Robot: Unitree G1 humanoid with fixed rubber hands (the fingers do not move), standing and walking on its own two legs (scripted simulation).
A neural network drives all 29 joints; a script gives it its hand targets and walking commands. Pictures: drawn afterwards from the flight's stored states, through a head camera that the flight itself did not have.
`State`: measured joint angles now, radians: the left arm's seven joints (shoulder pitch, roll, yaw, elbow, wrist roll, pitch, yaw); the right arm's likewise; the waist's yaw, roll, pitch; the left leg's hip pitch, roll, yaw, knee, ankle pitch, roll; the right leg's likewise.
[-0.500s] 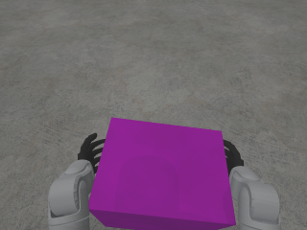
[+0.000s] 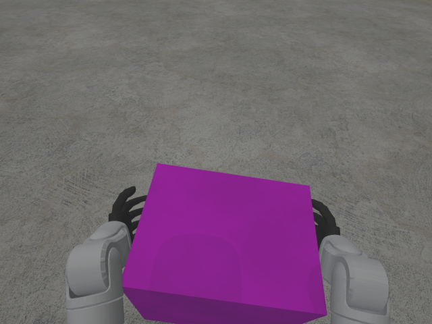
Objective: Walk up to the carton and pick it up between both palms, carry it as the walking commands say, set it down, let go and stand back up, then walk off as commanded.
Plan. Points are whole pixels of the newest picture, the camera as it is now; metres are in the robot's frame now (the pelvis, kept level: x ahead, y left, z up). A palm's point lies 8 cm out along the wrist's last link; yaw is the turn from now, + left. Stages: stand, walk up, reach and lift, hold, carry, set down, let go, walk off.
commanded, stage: carry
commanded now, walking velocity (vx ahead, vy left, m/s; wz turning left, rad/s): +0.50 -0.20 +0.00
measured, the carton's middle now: (218, 259) +0.24 +0.01 +0.02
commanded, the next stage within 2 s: none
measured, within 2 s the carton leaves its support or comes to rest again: neither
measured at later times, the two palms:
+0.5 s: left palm (152, 188) +0.36 +0.15 +0.06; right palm (320, 189) +0.37 -0.19 +0.07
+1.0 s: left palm (226, 117) +0.62 +0.00 +0.06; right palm (344, 124) +0.64 -0.34 +0.04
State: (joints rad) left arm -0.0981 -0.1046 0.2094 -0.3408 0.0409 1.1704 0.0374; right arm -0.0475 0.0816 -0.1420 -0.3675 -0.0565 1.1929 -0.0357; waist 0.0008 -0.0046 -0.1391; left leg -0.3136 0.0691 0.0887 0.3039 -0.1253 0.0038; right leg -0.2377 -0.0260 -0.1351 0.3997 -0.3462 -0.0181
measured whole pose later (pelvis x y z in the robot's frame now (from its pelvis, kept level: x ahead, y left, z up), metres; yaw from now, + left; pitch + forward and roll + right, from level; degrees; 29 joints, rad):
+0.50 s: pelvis +0.12 -0.04 +0.00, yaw +1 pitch +4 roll -3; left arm -0.07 -0.13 0.23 -0.43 0.03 1.19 0.05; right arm -0.03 0.09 -0.14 -0.42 -0.04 1.19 -0.03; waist 0.01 -0.02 -0.04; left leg -0.17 0.11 0.18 0.26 -0.17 -0.01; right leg -0.54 -0.08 -0.06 0.82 -0.22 0.02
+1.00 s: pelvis +0.39 -0.19 +0.00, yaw +4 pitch +4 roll +0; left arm -0.03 -0.13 0.19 -0.47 0.03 1.14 0.04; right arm -0.02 0.07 -0.13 -0.49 -0.04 1.19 -0.03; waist 0.00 0.04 0.03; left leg -0.51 0.10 0.12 0.87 -0.32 0.00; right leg -0.23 0.00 -0.26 0.31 -0.17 -0.10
